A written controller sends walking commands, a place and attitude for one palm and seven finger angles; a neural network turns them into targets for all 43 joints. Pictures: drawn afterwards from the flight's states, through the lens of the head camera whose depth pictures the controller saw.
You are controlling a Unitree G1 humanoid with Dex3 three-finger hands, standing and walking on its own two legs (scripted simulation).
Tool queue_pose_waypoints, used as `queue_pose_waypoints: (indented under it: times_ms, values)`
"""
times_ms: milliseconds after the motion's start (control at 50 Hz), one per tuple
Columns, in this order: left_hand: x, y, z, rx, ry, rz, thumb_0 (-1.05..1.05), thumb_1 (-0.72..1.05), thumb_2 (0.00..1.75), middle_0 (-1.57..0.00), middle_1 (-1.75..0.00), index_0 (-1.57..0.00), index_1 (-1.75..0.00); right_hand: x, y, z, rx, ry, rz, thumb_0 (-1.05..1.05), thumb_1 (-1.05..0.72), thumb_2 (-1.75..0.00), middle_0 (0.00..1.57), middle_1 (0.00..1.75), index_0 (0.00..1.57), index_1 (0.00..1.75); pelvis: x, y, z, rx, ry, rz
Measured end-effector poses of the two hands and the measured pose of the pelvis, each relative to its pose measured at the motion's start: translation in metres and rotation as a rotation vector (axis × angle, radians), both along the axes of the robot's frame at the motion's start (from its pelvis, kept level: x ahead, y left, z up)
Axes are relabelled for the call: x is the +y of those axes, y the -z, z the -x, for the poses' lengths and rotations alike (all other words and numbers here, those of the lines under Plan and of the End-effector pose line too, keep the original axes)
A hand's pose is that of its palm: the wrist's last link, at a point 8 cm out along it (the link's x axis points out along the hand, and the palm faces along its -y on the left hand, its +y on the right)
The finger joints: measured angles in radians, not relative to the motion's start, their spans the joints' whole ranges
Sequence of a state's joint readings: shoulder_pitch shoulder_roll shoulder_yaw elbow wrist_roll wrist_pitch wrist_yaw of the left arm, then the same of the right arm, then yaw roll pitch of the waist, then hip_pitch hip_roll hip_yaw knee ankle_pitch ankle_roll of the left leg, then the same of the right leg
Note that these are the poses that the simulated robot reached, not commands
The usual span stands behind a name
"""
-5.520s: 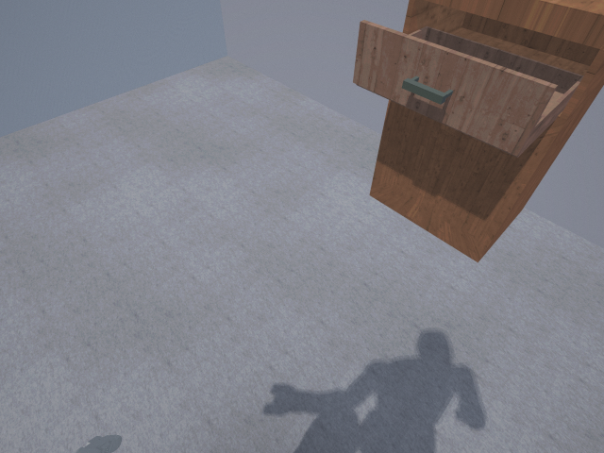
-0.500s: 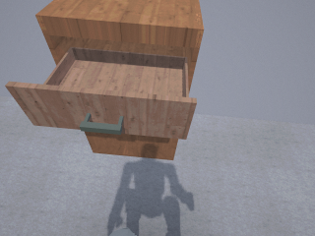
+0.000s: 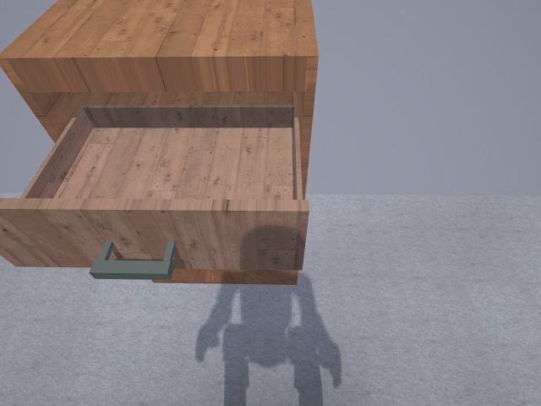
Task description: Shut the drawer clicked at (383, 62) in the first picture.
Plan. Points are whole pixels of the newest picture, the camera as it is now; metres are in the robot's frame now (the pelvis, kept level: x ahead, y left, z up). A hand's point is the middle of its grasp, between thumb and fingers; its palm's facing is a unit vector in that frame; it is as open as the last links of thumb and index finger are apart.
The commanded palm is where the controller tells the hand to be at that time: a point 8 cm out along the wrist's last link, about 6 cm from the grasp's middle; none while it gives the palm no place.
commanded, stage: come to a stop and stand still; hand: left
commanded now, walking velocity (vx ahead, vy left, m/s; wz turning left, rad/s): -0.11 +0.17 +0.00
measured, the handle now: (136, 258) +0.32 +0.23 +0.02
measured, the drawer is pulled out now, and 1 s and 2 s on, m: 0.29 0.29 0.29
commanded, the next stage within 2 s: look again from close up in 0.86 s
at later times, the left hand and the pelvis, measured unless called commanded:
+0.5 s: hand out of the picture -0.02 +0.23 -0.17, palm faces +0.07 -0.97 -0.22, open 7.3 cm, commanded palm none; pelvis -0.04 +0.04 +0.00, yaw +0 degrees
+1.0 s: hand out of the picture -0.07 +0.19 -0.17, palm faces +0.01 -0.98 -0.18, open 7.3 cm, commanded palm none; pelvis -0.06 +0.03 +0.01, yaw +0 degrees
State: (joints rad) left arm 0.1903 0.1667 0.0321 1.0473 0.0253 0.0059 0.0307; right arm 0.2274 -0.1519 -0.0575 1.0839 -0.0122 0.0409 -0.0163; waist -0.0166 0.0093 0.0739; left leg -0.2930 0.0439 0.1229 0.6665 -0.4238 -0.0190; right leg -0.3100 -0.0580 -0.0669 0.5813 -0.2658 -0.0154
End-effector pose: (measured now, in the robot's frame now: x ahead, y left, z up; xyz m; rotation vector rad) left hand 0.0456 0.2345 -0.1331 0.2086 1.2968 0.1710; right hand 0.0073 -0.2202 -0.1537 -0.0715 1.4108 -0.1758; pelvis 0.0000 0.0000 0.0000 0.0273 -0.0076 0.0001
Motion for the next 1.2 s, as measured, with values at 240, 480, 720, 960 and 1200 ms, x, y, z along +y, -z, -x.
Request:
queue_pose_waypoints:
  times_ms: [240,480,720,960,1200]
  values:
    - [0.021,0.001,0.016,-0.029,-0.042,0.005,0.0,0.92,0.9,-0.2,-0.3,-0.2,-0.3,-0.003,-0.014,-0.02,-0.075,-0.069,0.068,0.0,-0.91,-0.9,0.2,0.29,0.19,0.3,0.017,-0.003,0.024,0.012,-0.017,-0.001]
    - [0.044,0.007,0.069,0.038,-0.075,0.03,0.0,0.91,0.9,-0.2,-0.3,-0.2,-0.3,0.032,-0.024,-0.005,-0.126,-0.102,0.067,0.0,-0.92,-0.9,0.2,0.3,0.2,0.3,0.036,-0.006,0.043,0.006,-0.01,0.01]
    - [0.011,0.002,0.117,0.139,-0.045,0.067,0.0,0.91,0.9,-0.2,-0.3,-0.2,-0.3,0.025,-0.016,0.04,-0.064,-0.05,0.03,0.0,-0.93,-0.9,0.2,0.3,0.2,0.3,0.03,-0.01,0.057,-0.007,0.002,0.014]
    - [0.004,0.005,0.118,0.134,-0.048,0.085,0.01,0.92,0.9,-0.2,-0.3,-0.2,-0.3,0.034,-0.018,0.102,0.092,-0.02,0.01,0.0,-0.91,-0.9,0.2,0.29,0.19,0.3,0.026,-0.011,0.061,-0.005,-0.002,0.019]
    - [0.029,0.007,0.105,0.047,-0.007,0.045,0.01,0.92,0.9,-0.2,-0.3,-0.2,-0.3,0.051,-0.009,0.08,-0.033,-0.044,0.0,0.01,-0.91,-0.9,0.2,0.29,0.19,0.3,0.043,-0.003,0.065,-0.021,-0.011,0.028]
